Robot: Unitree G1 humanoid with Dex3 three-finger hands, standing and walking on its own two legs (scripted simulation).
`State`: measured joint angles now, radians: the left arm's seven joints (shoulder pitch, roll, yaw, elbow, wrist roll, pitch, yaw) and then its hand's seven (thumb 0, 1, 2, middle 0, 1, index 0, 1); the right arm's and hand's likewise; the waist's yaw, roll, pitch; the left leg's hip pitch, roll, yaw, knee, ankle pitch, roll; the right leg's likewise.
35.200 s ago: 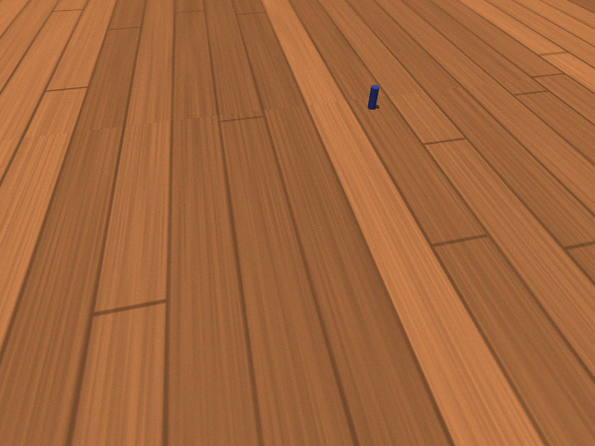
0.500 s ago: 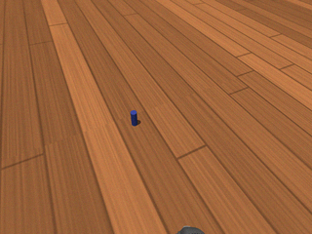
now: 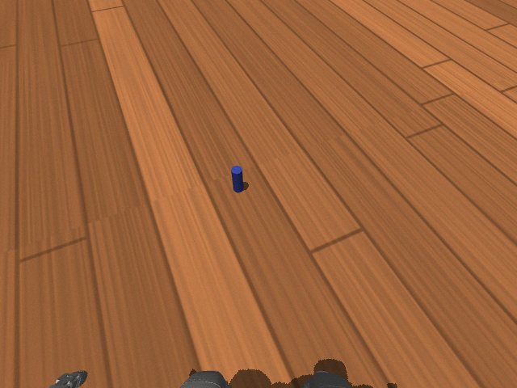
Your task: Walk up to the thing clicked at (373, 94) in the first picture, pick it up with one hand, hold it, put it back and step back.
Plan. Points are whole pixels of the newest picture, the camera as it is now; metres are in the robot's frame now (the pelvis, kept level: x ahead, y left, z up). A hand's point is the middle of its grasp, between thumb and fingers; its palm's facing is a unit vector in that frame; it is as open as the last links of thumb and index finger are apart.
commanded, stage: step back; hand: left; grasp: from the side
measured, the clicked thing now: (237, 179) +1.00 +0.16 -0.68
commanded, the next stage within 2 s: stand in 0.06 s
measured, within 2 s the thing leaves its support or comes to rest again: neither
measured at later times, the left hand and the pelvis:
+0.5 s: hand out of the picture +0.10 +0.26 -0.13, palm faces -0.02 -0.94 -0.34, open 7.4 cm; pelvis +0.01 +0.00 +0.03, yaw +0 degrees
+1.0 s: hand out of the picture +0.09 +0.25 -0.12, palm faces -0.04 -0.94 -0.35, open 7.4 cm; pelvis +0.01 -0.01 +0.03, yaw -1 degrees
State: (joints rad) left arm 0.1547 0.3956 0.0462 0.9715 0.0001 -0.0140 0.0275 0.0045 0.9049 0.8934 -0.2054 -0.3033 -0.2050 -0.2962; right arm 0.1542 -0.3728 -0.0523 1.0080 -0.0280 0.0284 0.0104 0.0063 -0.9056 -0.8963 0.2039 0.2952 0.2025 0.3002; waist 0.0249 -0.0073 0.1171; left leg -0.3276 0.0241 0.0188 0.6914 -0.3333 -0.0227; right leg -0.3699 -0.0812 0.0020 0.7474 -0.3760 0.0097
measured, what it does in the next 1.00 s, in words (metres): stands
